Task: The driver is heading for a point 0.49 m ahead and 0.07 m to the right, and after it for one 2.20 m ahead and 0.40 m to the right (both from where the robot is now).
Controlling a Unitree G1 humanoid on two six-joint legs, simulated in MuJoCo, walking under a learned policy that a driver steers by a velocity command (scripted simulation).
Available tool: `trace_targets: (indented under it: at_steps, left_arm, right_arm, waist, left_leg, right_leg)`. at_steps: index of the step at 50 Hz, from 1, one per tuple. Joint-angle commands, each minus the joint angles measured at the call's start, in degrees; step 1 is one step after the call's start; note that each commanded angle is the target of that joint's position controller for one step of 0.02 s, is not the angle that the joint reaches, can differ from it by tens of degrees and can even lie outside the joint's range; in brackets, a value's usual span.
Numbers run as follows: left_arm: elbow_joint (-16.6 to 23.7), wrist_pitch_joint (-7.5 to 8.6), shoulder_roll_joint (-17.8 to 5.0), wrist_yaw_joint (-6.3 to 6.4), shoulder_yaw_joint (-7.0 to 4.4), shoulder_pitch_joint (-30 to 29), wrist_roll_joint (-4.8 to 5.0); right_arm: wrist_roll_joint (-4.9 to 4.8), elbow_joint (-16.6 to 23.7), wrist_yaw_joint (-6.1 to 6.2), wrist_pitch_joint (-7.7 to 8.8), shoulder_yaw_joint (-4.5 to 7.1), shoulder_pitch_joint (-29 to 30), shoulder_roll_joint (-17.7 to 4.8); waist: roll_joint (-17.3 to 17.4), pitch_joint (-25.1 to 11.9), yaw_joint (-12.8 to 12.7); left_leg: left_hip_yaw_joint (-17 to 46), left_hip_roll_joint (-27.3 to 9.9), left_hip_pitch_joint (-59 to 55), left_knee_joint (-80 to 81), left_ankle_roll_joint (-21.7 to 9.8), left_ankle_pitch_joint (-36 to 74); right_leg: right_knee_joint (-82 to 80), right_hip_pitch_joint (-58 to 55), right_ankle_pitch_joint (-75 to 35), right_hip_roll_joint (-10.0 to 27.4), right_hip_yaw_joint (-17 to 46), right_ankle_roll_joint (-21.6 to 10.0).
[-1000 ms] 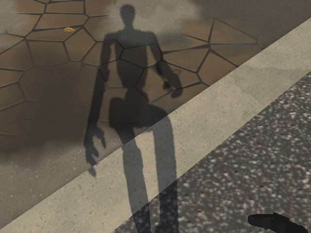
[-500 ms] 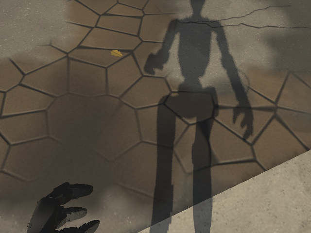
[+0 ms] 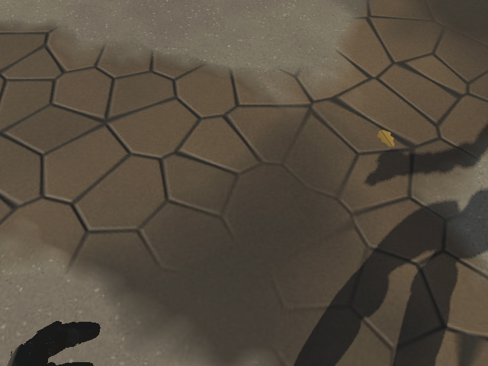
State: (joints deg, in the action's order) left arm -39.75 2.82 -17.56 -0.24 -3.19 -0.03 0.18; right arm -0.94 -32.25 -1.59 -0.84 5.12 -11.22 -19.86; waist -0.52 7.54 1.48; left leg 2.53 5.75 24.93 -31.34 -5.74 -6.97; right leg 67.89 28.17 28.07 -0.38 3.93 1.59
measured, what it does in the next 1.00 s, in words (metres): walks ahead: right foot, then left foot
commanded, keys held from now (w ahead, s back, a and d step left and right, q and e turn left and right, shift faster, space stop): shift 0.42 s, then w+shift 0.58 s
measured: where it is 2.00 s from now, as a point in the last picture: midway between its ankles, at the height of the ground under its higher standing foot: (269, 268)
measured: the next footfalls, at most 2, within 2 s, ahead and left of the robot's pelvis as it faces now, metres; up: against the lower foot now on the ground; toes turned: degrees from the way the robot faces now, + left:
right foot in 0.26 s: +0.12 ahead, -0.18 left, +0.00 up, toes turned +10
left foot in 0.60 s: +0.00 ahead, +0.05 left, +0.00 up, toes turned +10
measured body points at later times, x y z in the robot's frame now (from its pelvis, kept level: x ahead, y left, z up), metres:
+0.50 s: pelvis +0.04 -0.07 +0.01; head +0.06 -0.08 +0.46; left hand +0.12 +0.21 -0.09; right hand +0.27 -0.30 -0.08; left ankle -0.01 +0.06 -0.69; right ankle +0.08 -0.18 -0.73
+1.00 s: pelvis +0.25 -0.07 -0.03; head +0.28 -0.08 +0.42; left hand +0.43 +0.22 -0.09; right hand +0.23 -0.37 -0.15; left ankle -0.03 +0.04 -0.72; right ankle +0.38 -0.16 -0.76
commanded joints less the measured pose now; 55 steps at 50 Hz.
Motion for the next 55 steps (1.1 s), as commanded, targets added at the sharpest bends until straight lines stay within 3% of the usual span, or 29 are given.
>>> trace_targets:
  at_steps: [1, 5, 10, 12, 13, 14, 15, 16, 17, 19, 21, 22, 24, 26, 29, 30, 31, 32, 33, 36, 43, 47, 49, 50, 51, 52, 53, 54, 55]
  left_arm:
    - [1.78, -0.57, -6.56, 0.35, -1.97, 4.15, -0.56]
    - [0.95, -1.41, -3.79, 0.14, -0.63, 5.79, -0.29]
    - [2.8, -1.53, -3.82, -0.48, -0.69, 4.81, -0.36]
    - [2.32, -0.82, -2.89, -1.12, -0.8, 7.71, -0.62]
    - [2.68, -0.59, -4.39, -1.3, -1.11, 7.58, -1.67]
    - [3.47, -0.71, -9.32, -0.88, -2.16, 5.06, -2.56]
    - [3.76, -0.46, -8.83, -0.54, -2.17, 4.15, -3.45]
    - [4.2, -0.18, -7.99, -0.4, -2.19, 4.28, -3.04]
    - [4.1, -0.23, -7.83, -0.2, -2.24, 3.69, -2.04]
    - [3.46, -0.57, -5.57, 0.09, -1.49, 3.92, -0.23]
    - [2.74, -1.36, -4.03, 0.07, -1.06, 4.24, -0.29]
    - [1.83, -1.77, -2.95, 0.05, -0.74, 6.45, -0.36]
    - [0.69, -2.76, -8.89, 0.36, -2.74, 11.54, 1.2]
    - [0.76, -2.76, -9.63, 0.6, -2.95, 12.51, 1.7]
    - [0.89, -1.84, -7.19, 0.69, -2.36, 11.15, 2.32]
    - [2.79, -0.83, -3.3, 0.33, -1.16, 6.81, 1.77]
    - [5.63, 1.11, 0.85, -0.45, 0.07, 3.12, 1.23]
    - [8.08, 2.83, -2.24, -0.8, -0.5, 0.4, 2.54]
    - [7.15, 0.29, -5.25, -1.73, -1.54, -1.22, -3.29]
    - [4.96, -1.39, -6.91, -4.07, -2.55, 2.75, -3.16]
    - [5.89, -2.09, -4.37, -5.5, -1.25, -3.39, -1.52]
    - [5.93, -1.74, -5.32, -4.28, -1.2, -4.3, -2.59]
    - [3.07, -1.55, -7.03, -2.47, -2.13, 6.43, -2.92]
    - [-1.13, -1.28, -8.66, -1.33, -2.95, 19.77, -3.21]
    - [-3.66, -0.7, -13.02, -0.4, -3.94, 30.93, -4.25]
    - [-4.16, 0.03, -20.63, -0.26, -4.66, 32.95, -4.95]
    - [-4.71, 0.29, -17.15, -0.59, -4.25, 31.7, -3.06]
    - [-4.27, 0.62, -13.0, -0.59, -3.24, 25.27, -2.91]
    - [-3.63, 0.98, -9.07, -1.02, -2.11, 20.32, -2.78]
  right_arm:
    - [0.69, 6.78, 2.02, 0.21, 2.67, 5.1, -8.84]
    - [1.22, 5.86, 3.6, -0.99, 2.28, 3.75, -7.76]
    - [1.24, 5.17, 2.64, -1.2, 0.97, 4.11, -5.05]
    - [0.58, 5.08, 2.66, -1.11, 0.29, 5.46, -3.34]
    - [0.62, 4.64, 2.83, -0.92, -0.15, 3.24, -1.35]
    - [1.02, 4.52, 2.93, -0.76, -0.22, -2.02, -0.75]
    - [1.19, 5.02, 3.07, -0.19, 0.74, 0.2, -3.95]
    - [0.48, 4.48, 3.35, -0.12, 2.07, 3.16, -7.7]
    - [0.23, 3.62, 3.55, -0.63, 2.37, 3.75, -7.46]
    - [0.91, 2.59, 3.77, -1.87, 1.27, 2.94, -3.27]
    - [0.63, 2.2, 3.36, -1.95, -0.29, 3.12, 0.71]
    - [0.68, 1.94, 3.0, -1.74, -1.29, 3.32, 2.62]
    - [-0.65, 2.74, 1.97, -1.2, -0.73, 4.65, 0.22]
    - [-1.12, 1.83, 1.41, -0.12, -0.17, 3.05, -1.44]
    - [0.09, -3.42, 1.43, 2.08, -0.26, -5.6, 0.13]
    - [0.15, -5.64, 1.58, 3.0, 0.07, -13.0, -0.64]
    - [0.47, -6.4, 1.7, 3.7, 1.13, -17.79, -5.06]
    - [0.57, -5.94, 1.53, 4.82, 2.36, -15.72, -8.62]
    - [4.2, -6.35, 1.05, 4.72, 1.4, -14.04, -6.54]
    - [2.89, -7.07, 0.82, 5.6, 0.13, -10.98, -4.03]
    - [2.01, -11.45, 1.18, 7.06, 0.42, -13.19, -5.56]
    - [1.82, -14.7, 1.5, 6.42, 0.69, -14.85, -7.82]
    - [2.46, -16.6, 1.7, 5.64, 0.9, -15.11, -9.87]
    - [2.98, -17.18, 1.92, 5.02, 0.9, -14.07, -10.18]
    - [3.52, -16.74, 2.05, 4.94, -0.27, -14.8, -6.18]
    - [1.46, -13.84, 1.16, 5.83, -2.47, -19.02, 3.55]
    - [0.97, -14.22, 1.73, 6.53, -1.8, -14.17, -1.04]
    - [0.5, -14.47, 1.83, 6.66, -1.24, -10.42, -3.26]
    - [0.94, -15.73, 1.69, 6.43, -1.77, -9.64, -2.77]
  waist:
    - [1.34, -16.05, -3.78]
    - [3.36, -20.57, -2.33]
    - [8.46, -17.5, -0.94]
    - [9.41, -16.15, -3.03]
    - [5.61, -14.36, -1.94]
    - [-9.23, -12.08, 2.9]
    - [-15.6, -10.37, 1.36]
    - [-10.31, -9.67, -0.64]
    - [-6.27, -9.88, -0.36]
    - [-4.54, -10.25, -0.13]
    - [-5.45, -11.54, -0.19]
    - [-6.41, -14.51, -1.34]
    - [-12.88, -12.72, -4.2]
    - [-13.02, -9.84, -3.58]
    - [-7.26, -7.39, 0.56]
    - [-1.94, -8.92, 3.86]
    - [9.34, -9.21, 5.42]
    - [10.85, -4.23, 4.69]
    - [9.12, -1.75, 4.83]
    - [8.92, -1.63, 2.1]
    - [6.94, 1.03, 2.2]
    - [5.31, 2.7, 2.35]
    - [5.98, -4.62, -2.89]
    - [4.1, -11.95, -9.32]
    - [-2.42, -18.71, -13.17]
    - [-23.15, -24.84, -8.37]
    - [-14.21, -21.2, -9.21]
    - [-5.81, -11.78, -5.91]
    - [-1.17, -9.06, -3.51]
  left_leg:
    - [19.23, -13.7, -11.89, 9.4, -10.11, 22.59]
    - [17.11, -12.86, -8.49, 6.15, -9.17, 25.31]
    - [20.89, -12.98, -7.8, 4.28, -6.85, 13.68]
    - [20.28, -10.67, -6.01, 1.87, -3.86, 8.02]
    - [17.54, -6.95, -4.48, -2.42, -0.57, 0.58]
    - [9.62, 1.17, -0.07, -10.44, 3.37, -17.71]
    - [7.4, 1.05, 2.45, -20.4, 5.97, -26.66]
    - [8.88, -0.34, 3.5, -28.76, 6.83, -26.12]
    - [8.89, -0.31, 4.69, -32.89, 7.45, -23.71]
    - [8.86, -1.55, 6.33, -34.71, 9.28, -22.04]
    - [4.77, -3.08, 2.88, -25.85, 10.12, -20.85]
    - [2.36, -4.61, -0.5, -18.86, 10.15, -19.61]
    - [-3.38, -3.21, -2.68, -12.79, 9.03, -22.81]
    - [-4.25, -3.56, -7.83, -2.78, 5.86, -21.42]
    - [-5.23, -4.59, -24.0, 12.2, 0.2, -9.26]
    - [3.46, -11.26, -34.45, 14.41, -2.19, -13.16]
    - [21.09, -22.34, -42.42, 17.12, -6.78, -22.56]
    - [33.41, -29.34, -34.51, 22.41, -13.02, -33.92]
    - [28.68, -26.23, -34.56, 25.17, -9.87, -34.99]
    - [16.35, -18.9, -28.31, 27.37, -6.1, -21.88]
    - [5.41, -17.93, -21.07, 30.34, -2.79, -11.34]
    - [2.41, -20.0, -26.85, 26.68, -2.54, 5.21]
    - [-0.35, -19.37, -29.98, 10.31, -2.26, 34.42]
    - [-3.16, -16.55, -23.67, -6.1, -1.43, 37.68]
    - [-3.49, -12.86, -8.78, -28.26, -0.47, 19.19]
    - [0.72, -0.18, 10.53, -47.85, 2.28, -27.55]
    - [7.83, -0.45, 15.81, -50.3, 0.91, -24.67]
    - [5.68, -4.7, 17.18, -48.2, 0.41, -16.97]
    - [3.25, -7.11, 12.32, -44.45, 0.92, -12.46]
  right_leg:
    - [-9.78, 1.05, -3.58, 0.43, 0.94, 1.22]
    - [-15.12, -5.83, -12.67, 0.01, -0.2, 3.01]
    - [-23.63, -7.44, -11.41, 0.61, -0.93, 0.82]
    - [-36.39, -13.69, -19.83, 0.72, -2.4, -1.52]
    - [-42.43, -15.54, -27.9, 4.84, 1.79, -3.53]
    - [-45.95, -15.44, -39.49, 14.74, 13.42, -9.65]
    - [-50.92, -10.69, -38.38, 22.5, 23.66, -17.95]
    - [-50.99, -10.28, -35.62, 22.04, 23.61, -19.05]
    - [-49.55, -11.97, -34.89, 19.48, 19.72, -17.23]
    - [-47.31, -16.34, -38.59, 16.44, 14.01, -14.73]
    - [-46.62, -18.2, -39.34, 12.28, 7.92, -12.52]
    - [-48.68, -19.54, -25.3, 10.64, 6.55, -11.4]
    - [-53.63, -18.28, 0.12, 11.39, 10.59, -12.36]
    - [-55.99, -14.66, 8.27, 13.0, 13.28, -12.45]
    - [-51.66, -3.85, 5.38, 9.98, 8.61, -9.23]
    - [-40.39, 6.55, 0.81, 6.87, 4.47, -6.6]
    - [-23.7, 21.32, -2.75, 0.95, -4.29, -3.36]
    - [-17.55, 28.81, -2.93, 3.71, -0.71, -3.72]
    - [-16.39, 29.44, -6.75, 4.71, -1.81, -3.34]
    - [-17.35, 20.83, -16.25, 4.82, -3.37, -0.84]
    - [-34.61, 5.91, -31.94, 5.38, -4.18, -0.62]
    - [-39.66, 1.19, -25.89, 4.18, -6.99, -4.76]
    - [-39.07, -11.03, -18.61, 0.05, -9.68, -7.29]
    - [-37.98, -27.02, -15.1, -1.7, -11.37, -8.39]
    - [-35.22, -43.14, -2.62, 7.8, -0.68, -8.57]
    - [-45.95, -54.04, 4.14, 23.1, 28.75, -11.76]
    - [-53.18, -49.0, -5.59, 22.58, 36.55, -11.74]
    - [-50.01, -41.16, -21.41, 21.43, 24.89, -11.45]
    - [-48.71, -33.02, -39.18, 19.04, 16.73, -11.45]
Over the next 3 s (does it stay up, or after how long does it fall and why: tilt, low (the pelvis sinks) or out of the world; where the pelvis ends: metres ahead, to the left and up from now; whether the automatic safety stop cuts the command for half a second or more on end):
stays up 0.67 -0.11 -0.02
